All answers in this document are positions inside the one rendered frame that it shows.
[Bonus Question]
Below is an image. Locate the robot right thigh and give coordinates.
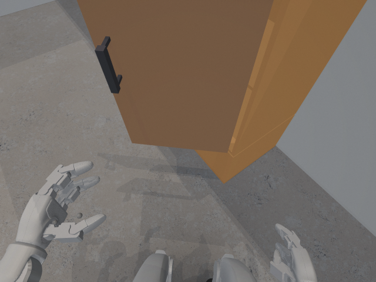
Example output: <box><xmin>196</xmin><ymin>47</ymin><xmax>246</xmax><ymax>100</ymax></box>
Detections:
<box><xmin>213</xmin><ymin>257</ymin><xmax>257</xmax><ymax>282</ymax></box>

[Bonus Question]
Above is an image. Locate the handle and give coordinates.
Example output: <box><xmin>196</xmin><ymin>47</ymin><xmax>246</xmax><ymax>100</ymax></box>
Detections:
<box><xmin>95</xmin><ymin>36</ymin><xmax>122</xmax><ymax>93</ymax></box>

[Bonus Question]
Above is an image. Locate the robot left hand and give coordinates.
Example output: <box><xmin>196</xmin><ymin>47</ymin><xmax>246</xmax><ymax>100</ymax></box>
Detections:
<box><xmin>16</xmin><ymin>161</ymin><xmax>106</xmax><ymax>249</ymax></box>

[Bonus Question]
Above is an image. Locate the robot right hand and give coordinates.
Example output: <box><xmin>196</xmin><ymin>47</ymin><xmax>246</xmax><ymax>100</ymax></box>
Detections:
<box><xmin>270</xmin><ymin>223</ymin><xmax>317</xmax><ymax>282</ymax></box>

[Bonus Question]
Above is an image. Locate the robot thigh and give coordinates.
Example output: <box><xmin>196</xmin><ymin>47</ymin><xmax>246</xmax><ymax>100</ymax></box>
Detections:
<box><xmin>213</xmin><ymin>257</ymin><xmax>257</xmax><ymax>282</ymax></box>
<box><xmin>132</xmin><ymin>253</ymin><xmax>174</xmax><ymax>282</ymax></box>

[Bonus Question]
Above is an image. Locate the robot left thigh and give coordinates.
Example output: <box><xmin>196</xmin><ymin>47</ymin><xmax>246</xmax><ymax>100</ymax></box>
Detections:
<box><xmin>132</xmin><ymin>253</ymin><xmax>174</xmax><ymax>282</ymax></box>

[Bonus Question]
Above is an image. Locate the robot left forearm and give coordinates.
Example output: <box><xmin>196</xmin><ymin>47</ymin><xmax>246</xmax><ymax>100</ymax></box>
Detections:
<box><xmin>0</xmin><ymin>242</ymin><xmax>48</xmax><ymax>282</ymax></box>

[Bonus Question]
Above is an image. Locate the cupboard door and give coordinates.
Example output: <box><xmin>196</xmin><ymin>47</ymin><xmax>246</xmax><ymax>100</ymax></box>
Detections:
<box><xmin>77</xmin><ymin>0</ymin><xmax>274</xmax><ymax>153</ymax></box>

